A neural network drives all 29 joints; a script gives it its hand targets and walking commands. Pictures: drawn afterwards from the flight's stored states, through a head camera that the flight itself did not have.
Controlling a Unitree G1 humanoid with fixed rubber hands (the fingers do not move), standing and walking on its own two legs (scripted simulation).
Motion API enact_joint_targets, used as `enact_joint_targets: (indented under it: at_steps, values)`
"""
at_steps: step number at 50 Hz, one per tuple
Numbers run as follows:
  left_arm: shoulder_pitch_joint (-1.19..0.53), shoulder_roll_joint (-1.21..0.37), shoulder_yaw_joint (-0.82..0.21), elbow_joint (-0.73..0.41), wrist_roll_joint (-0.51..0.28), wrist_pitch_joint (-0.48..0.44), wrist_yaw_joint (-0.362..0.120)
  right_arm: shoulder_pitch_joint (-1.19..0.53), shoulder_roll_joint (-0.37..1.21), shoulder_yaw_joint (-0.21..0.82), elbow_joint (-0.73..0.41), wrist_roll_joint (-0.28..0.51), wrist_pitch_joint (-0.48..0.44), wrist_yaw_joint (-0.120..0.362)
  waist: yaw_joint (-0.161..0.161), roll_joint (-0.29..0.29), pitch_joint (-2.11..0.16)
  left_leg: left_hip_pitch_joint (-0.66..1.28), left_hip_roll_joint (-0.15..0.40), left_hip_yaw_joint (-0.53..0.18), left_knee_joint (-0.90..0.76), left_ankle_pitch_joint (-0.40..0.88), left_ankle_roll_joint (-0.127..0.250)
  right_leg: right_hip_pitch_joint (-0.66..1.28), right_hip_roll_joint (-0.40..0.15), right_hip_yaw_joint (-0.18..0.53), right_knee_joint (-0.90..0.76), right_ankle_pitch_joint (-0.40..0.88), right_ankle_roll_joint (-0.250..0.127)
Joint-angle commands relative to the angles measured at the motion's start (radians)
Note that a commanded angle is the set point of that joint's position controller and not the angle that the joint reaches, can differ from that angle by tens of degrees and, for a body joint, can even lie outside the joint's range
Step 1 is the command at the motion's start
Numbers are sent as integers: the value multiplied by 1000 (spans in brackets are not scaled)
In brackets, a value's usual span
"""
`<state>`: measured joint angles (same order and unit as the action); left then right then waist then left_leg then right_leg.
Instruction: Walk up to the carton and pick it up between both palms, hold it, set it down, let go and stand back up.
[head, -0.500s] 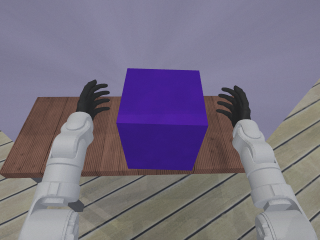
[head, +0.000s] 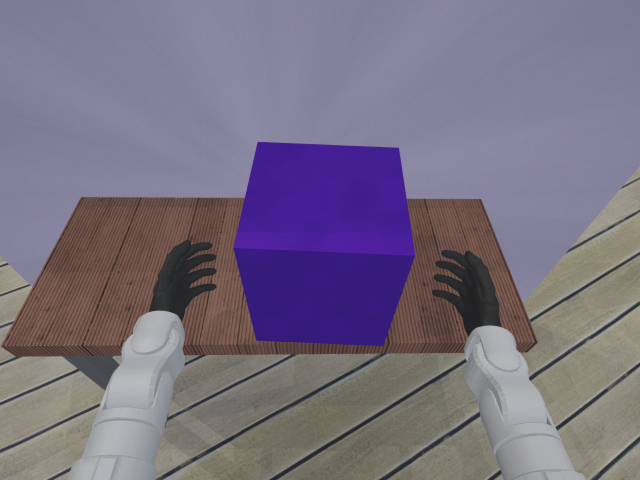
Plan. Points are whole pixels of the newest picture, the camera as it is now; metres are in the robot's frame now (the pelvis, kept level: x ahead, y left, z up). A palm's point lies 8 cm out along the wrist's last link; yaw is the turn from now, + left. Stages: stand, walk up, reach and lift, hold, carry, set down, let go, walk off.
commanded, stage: set down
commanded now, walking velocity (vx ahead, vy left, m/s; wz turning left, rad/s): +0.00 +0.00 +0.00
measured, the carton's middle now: (323, 249) +0.43 +0.01 +0.00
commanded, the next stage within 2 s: let go in 1.58 s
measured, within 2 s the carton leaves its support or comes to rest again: neither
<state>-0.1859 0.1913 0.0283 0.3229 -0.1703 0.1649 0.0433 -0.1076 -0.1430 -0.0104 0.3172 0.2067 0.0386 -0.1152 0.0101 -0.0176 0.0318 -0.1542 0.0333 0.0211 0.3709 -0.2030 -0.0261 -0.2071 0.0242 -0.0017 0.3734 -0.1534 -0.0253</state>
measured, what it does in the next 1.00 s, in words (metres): stands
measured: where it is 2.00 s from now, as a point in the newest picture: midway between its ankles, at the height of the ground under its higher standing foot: outside the picture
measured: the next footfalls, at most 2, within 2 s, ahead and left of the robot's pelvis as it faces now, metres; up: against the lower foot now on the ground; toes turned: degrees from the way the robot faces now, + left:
none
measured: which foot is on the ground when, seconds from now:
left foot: down 0.00-1.00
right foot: down 0.00-1.00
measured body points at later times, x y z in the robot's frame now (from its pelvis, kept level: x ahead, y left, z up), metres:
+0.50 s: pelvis +0.02 +0.01 +0.00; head +0.01 +0.02 +0.45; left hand +0.27 +0.21 -0.01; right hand +0.27 -0.19 -0.01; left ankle +0.00 +0.13 -0.75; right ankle +0.03 -0.10 -0.75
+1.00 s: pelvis +0.02 +0.01 +0.00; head +0.01 +0.02 +0.45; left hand +0.21 +0.22 -0.06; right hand +0.21 -0.19 -0.06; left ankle +0.00 +0.14 -0.75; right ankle +0.03 -0.10 -0.75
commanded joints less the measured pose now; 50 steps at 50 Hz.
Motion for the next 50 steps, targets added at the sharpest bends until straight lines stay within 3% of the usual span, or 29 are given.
enact_joint_targets:
  at_steps: [1,3,6,10,13,14,15,16,18,19,21,26,28,30,32,33,34,35,36,38,39,40,41,42,43,45,46,47,50]
  values:
    - [-312,120,9,-223,-25,-128,8,-286,-99,-47,-247,-23,-83,11,1,9,-373,-5,-43,18,-45,146,20,213,-1,39,-21,155,13]
    - [-349,147,-6,-177,-42,-144,7,-333,-114,-64,-245,-28,-84,16,1,22,-385,-30,-43,16,-44,127,21,193,-6,50,-21,115,8]
    - [-219,119,-13,-131,-37,-184,5,-203,-90,-44,-185,-29,-111,21,8,-14,-341,-23,-42,10,-46,139,18,206,-5,50,-28,120,-2]
    - [-95,88,-20,-73,6,-220,-12,-91,-63,-18,-94,-18,-150,23,11,18,-241,19,-41,3,-47,214,5,201,-1,47,-48,162,-9]
    - [-189,115,-41,-97,-16,-259,-7,-188,-95,-37,-129,-28,-179,32,8,18,-257,3,-41,3,-47,179,6,160,-9,50,-49,108,-14]
    - [-99,90,-48,-66,-4,-278,0,-106,-85,-30,-90,-31,-192,39,14,11,-227,17,-35,-4,-45,196,2,168,-1,46,-48,117,-23]
    - [-168,120,-42,-84,-6,-294,4,-178,-105,-44,-109,-34,-202,41,13,17,-271,15,-39,3,-38,192,2,165,-5,48,-44,114,-21]
    - [-74,94,-41,-57,10,-308,5,-71,-78,-22,-64,-32,-214,45,12,0,-233,10,-37,0,-36,200,2,201,-1,46,-37,147,-21]
    - [-177,125,-52,-75,-1,-333,13,-168,-112,-48,-86,-33,-239,46,1,26,-282,-10,-39,6,-33,204,1,185,-4,48,-31,148,-22]
    - [88,61,-57,-39,27,-356,8,75,-61,0,-21,-20,-264,50,11,2,-212,35,-39,-5,-25,261,-4,226,-2,46,-30,223,-22]
    - [-92,104,-57,-73,25,-371,5,-113,-117,-35,-37,-30,-292,49,-4,52,-239,24,-39,-3,-21,271,-14,186,-1,43,-28,208,-22]
    - [83,87,-79,-112,22,-419,14,58,-79,-9,-60,-18,-343,62,3,35,-206,28,-40,-4,-25,234,-12,207,-8,46,-29,189,-16]
    - [164,68,-81,-41,48,-415,13,112,-74,-6,38,-37,-342,68,1,45,-139,46,-39,-11,-27,210,-16,190,-9,44,-39,146,-24]
    - [37,94,-98,-177,4,-416,30,-7,-110,-36,-97,-22,-352,70,-7,37,-199,23,-36,-7,-29,196,-12,173,-9,46,-31,133,-22]
    - [271,52,-88,-29,57,-395,14,198,-75,11,34,-53,-344,74,-2,7,-110,72,-41,-7,-29,212,-13,186,-9,44,-54,160,-17]
    - [164,90,-85,-129,36,-384,15,92,-111,-18,-67,-39,-342,67,-4,21,-160,63,-41,-6,-35,214,-11,198,-10,50,-51,171,-18]
    - [171,105,-76,-270,-4,-427,34,118,-83,-27,-194,-5,-373,69,27,14,-188,30,-42,-5,-28,236,-8,225,-12,54,-28,195,-6]
    - [323,43,-106,17,83,-365,17,211,-88,14,85,-70,-332,74,-11,18,-43,60,-40,-3,-34,205,-13,175,-11,44,-50,157,-19]
    - [142,105,-68,-229,20,-392,29,91,-96,-37,-146,-37,-349,74,24,13,-167,44,-36,-6,-44,196,-7,197,-12,47,-48,138,-16]
    - [271,56,-93,-14,72,-347,23,194,-84,-16,60,-86,-309,84,8,20,-15,49,-29,-5,-62,127,-9,144,-12,40,-74,46,-30]
    - [60,131,-78,-339,-36,-420,55,32,-90,-77,-290,-24,-356,86,46,0,-202,-17,-27,1,-60,99,2,176,-19,47,-40,29,-14]
    - [311,39,-140,22,58,-369,46,224,-70,-32,89,-97,-314,95,-11,35,12,12,-20,-1,-58,81,-7,119,-13,42,-46,16,-29]
    - [219,79,-90,-112,48,-374,48,171,-76,-49,-27,-77,-320,98,27,37,-100,47,-18,-3,-72,102,-1,152,-18,42,-60,19,-28]
    - [279,57,-111,-33,62,-349,40,211,-85,-37,43,-95,-305,96,-2,38,-43,56,-22,0,-60,107,-5,136,-18,44,-63,38,-27]
    - [191,100,-89,-213,12,-389,48,161,-81,-53,-130,-58,-335,95,17,11,-156,35,-27,3,-46,133,-2,178,-16,48,-44,77,-18]
    - [277,75,-96,-46,58,-364,36,212,-84,-40,33,-97,-321,91,-7,20,-78,53,-26,1,-42,164,-7,166,-19,47,-47,117,-22]
    - [336,45,-29,206,137,-281,4,279,-84,2,310,-133,-283,102,13,39,33,76,-30,24,-67,154,-9,147,-24,48,-101,54,-31]
    - [293,70,-17,63,125,-266,-12,236,-87,-39,201,-143,-299,100,35,15,-20,86,-25,31,-71,156,-6,162,-19,31,-94,37,-23]
    - [293,75,-44,-20,101,-261,15,217,-85,-52,151,-149,-330,106,22,5,-62,64,-21,47,-71,193,-8,188,-10,24,-72,85,-10]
